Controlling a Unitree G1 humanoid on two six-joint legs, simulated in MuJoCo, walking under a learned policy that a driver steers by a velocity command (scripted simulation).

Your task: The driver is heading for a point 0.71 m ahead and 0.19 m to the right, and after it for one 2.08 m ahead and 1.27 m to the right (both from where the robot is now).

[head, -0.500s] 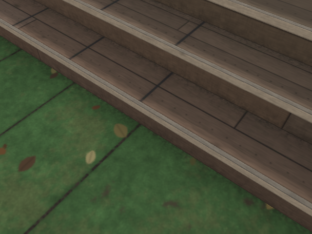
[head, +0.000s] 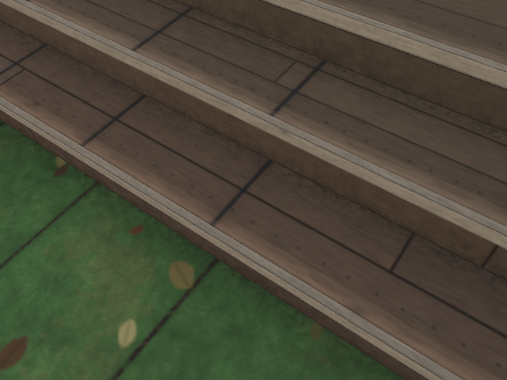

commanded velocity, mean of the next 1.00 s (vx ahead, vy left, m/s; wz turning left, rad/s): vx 0.50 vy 0.00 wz -0.22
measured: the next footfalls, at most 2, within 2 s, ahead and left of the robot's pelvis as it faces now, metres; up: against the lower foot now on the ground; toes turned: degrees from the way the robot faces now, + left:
left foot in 0.42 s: +0.36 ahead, +0.13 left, +0.00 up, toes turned +5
right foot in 1.10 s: +0.71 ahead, -0.15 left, +0.18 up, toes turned -20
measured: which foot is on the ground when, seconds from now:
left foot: up 0.00-0.40, down 0.42-1.00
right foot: down 0.00-0.42, up 0.44-1.00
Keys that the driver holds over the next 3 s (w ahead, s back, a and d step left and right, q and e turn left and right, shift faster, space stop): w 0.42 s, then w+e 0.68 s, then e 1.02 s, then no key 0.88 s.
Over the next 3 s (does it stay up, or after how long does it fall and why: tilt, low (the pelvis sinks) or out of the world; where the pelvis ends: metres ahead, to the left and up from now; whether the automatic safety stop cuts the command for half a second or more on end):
stays up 0.95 -0.23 0.36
